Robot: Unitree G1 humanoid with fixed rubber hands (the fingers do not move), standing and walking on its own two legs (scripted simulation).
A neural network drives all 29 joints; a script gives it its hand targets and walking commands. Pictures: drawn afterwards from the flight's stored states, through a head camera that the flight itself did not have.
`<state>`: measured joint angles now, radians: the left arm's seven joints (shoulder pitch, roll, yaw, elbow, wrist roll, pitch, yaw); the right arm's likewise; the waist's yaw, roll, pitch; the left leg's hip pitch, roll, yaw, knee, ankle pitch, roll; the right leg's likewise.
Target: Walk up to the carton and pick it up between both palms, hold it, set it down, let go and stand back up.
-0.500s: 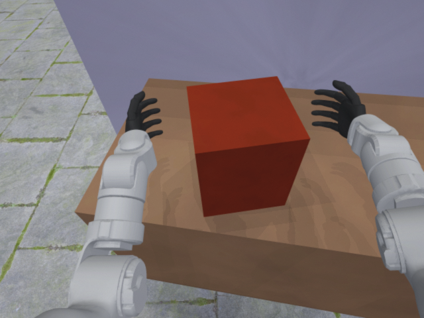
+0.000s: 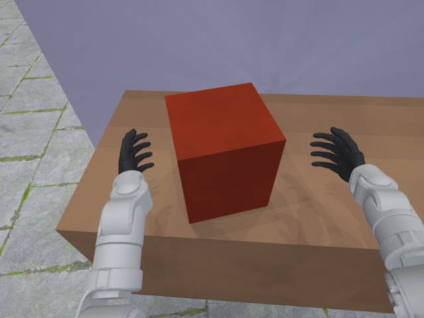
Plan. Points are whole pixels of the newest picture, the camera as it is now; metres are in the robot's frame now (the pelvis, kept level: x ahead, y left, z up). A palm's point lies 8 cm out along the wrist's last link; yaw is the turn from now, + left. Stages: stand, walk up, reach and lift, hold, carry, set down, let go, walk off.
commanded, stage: set down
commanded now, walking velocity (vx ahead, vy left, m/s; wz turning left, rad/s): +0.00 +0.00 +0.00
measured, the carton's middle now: (219, 155) +0.48 +0.08 +0.00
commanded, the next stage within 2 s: none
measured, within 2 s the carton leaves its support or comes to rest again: neither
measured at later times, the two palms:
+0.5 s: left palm (142, 204) +0.29 +0.20 +0.05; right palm (365, 211) +0.36 -0.22 +0.03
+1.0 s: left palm (149, 229) +0.25 +0.18 +0.02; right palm (381, 245) +0.31 -0.25 +0.00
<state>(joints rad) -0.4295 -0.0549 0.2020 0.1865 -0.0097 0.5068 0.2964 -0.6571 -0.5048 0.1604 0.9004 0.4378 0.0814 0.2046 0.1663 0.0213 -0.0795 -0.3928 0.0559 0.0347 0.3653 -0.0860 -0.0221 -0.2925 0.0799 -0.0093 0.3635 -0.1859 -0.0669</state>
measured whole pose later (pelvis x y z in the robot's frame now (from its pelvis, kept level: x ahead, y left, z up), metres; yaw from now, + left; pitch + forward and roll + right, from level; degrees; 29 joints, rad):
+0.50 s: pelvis +0.00 +0.00 +0.00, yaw -1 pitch +5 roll +0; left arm -0.17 -0.09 0.15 0.21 0.04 0.21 0.31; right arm -0.40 -0.49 0.21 0.90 0.47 -0.21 0.24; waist 0.13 0.00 -0.06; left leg -0.35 0.06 0.05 0.38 -0.11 -0.03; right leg -0.26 0.09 0.02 0.39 -0.21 -0.07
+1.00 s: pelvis +0.01 -0.01 +0.00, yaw -1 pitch +3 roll +1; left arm 0.04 -0.12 0.09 0.22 0.07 0.03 0.28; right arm -0.20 -0.49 0.23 0.89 0.51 -0.38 0.26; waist 0.11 -0.02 -0.05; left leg -0.32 0.05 0.04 0.40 -0.14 -0.03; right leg -0.24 0.08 0.03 0.44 -0.25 -0.08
